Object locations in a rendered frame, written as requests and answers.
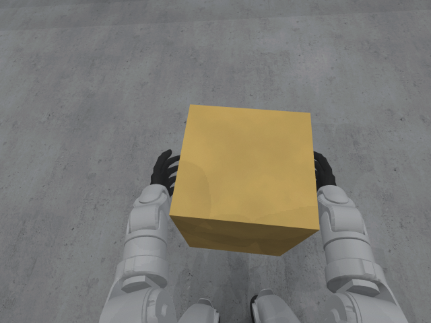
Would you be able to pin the left robot hand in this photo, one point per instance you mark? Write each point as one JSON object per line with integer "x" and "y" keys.
{"x": 162, "y": 172}

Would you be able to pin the left robot thigh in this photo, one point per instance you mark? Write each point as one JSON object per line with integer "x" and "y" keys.
{"x": 200, "y": 313}

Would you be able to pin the robot right forearm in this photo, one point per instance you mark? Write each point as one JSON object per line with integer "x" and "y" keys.
{"x": 350, "y": 261}

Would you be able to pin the robot left shin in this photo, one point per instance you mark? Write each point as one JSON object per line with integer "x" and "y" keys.
{"x": 205, "y": 301}

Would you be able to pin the robot left forearm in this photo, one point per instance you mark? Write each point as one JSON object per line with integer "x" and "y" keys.
{"x": 144, "y": 256}

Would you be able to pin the robot right upper arm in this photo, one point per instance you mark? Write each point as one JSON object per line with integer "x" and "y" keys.
{"x": 348, "y": 307}

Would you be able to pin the robot left upper arm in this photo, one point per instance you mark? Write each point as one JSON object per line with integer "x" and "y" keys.
{"x": 150, "y": 305}

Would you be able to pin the carton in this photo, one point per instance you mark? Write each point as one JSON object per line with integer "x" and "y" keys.
{"x": 246, "y": 180}

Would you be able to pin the right robot hand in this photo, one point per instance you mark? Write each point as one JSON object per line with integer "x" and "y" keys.
{"x": 323, "y": 172}

